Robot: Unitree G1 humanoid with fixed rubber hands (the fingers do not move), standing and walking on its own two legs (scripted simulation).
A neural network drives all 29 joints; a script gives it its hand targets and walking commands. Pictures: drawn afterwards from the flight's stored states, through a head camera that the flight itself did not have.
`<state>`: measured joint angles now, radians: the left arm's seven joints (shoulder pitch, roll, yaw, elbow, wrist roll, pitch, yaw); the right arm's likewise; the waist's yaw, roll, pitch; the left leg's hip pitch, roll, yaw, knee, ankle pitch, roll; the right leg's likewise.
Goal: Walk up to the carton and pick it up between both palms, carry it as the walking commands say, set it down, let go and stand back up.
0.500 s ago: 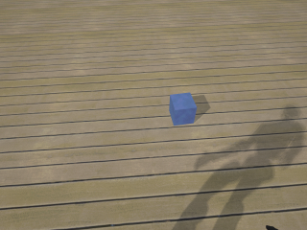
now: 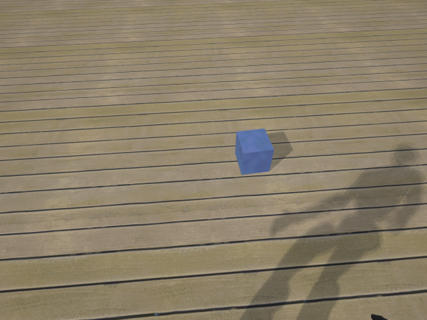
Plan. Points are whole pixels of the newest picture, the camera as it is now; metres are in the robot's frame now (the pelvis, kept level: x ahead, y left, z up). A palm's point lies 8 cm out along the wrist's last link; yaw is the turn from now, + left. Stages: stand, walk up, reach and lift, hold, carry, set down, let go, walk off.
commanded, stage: walk up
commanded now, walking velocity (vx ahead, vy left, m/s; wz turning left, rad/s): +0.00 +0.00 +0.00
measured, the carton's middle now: (253, 151) +1.21 -0.24 -0.69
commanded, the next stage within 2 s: none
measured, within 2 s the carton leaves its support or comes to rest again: neither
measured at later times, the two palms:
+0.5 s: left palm out of the picture +0.12 +0.21 -0.13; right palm out of the picture +0.09 -0.35 -0.15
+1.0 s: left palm (135, 241) +0.36 +0.23 -0.16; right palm (338, 228) +0.37 -0.30 -0.13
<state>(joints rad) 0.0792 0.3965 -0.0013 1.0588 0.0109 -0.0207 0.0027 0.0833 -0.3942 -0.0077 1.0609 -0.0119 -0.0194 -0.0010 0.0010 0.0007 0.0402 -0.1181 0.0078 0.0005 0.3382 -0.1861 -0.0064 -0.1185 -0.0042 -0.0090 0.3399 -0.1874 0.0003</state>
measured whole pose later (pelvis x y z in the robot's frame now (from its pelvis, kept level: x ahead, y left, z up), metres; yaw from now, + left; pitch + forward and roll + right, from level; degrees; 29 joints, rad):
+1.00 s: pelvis +0.33 -0.03 -0.01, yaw -8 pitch +0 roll +0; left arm 0.30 0.26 0.05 1.03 0.02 -0.04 -0.01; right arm 0.18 -0.22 -0.05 0.97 -0.02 -0.06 0.01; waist 0.02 -0.05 0.07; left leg -0.33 0.06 0.15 0.52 -0.19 0.03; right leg -0.41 -0.08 0.00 1.19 -0.33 -0.01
